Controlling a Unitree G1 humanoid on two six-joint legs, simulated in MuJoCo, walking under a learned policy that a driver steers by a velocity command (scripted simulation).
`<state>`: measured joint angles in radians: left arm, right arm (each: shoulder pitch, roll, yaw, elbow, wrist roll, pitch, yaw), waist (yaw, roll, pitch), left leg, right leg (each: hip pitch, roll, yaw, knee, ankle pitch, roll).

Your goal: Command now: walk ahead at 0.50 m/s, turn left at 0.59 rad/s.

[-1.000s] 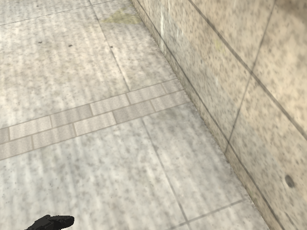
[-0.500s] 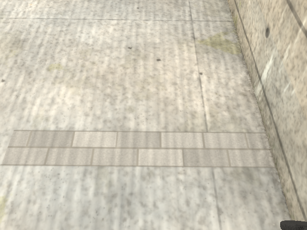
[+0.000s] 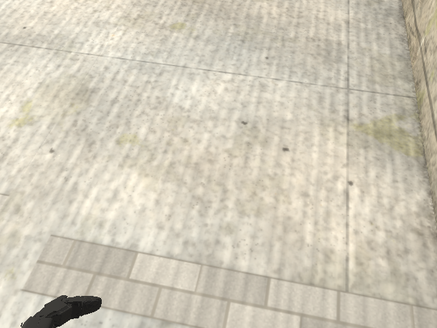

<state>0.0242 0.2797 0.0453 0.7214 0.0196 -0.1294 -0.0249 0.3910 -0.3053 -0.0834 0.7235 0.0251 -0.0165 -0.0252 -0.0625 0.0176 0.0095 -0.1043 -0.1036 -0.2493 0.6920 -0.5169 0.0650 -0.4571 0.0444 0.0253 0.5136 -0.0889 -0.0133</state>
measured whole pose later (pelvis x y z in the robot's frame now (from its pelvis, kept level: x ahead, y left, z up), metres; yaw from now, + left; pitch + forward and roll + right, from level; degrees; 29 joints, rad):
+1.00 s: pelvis +0.42 +0.11 +0.02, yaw +13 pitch +0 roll +1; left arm 0.12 0.25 0.04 0.92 0.01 -0.02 0.01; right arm 0.18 -0.25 -0.03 0.87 -0.01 -0.02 -0.02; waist 0.00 0.00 0.01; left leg -0.15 -0.05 0.06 0.44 -0.30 0.04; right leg -0.32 -0.04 0.02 0.48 -0.17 0.03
